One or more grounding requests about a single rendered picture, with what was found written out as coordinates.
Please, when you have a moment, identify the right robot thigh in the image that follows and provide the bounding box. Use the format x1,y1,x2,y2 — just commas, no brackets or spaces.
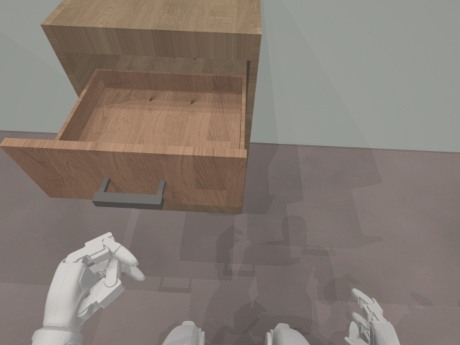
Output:
265,328,310,345

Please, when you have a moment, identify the robot left hand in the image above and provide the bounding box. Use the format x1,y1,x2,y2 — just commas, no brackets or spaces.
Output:
43,232,145,332

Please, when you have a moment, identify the left robot forearm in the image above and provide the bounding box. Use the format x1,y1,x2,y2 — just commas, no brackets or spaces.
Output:
32,327,84,345

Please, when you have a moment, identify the handle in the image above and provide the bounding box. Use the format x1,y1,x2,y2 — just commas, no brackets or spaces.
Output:
92,178,166,210

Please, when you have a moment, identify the cabinet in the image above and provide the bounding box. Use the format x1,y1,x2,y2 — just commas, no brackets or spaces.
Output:
41,0,262,214

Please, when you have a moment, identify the robot right hand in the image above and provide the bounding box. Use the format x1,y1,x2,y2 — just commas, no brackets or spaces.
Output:
344,288,400,345

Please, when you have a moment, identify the robot thigh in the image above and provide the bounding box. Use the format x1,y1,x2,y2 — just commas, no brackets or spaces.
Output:
265,328,310,345
162,325,205,345

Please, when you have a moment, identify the left robot thigh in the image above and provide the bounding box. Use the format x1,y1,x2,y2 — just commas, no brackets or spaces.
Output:
162,325,205,345

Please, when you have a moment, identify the drawer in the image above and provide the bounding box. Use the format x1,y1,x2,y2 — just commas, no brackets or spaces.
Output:
0,68,247,207

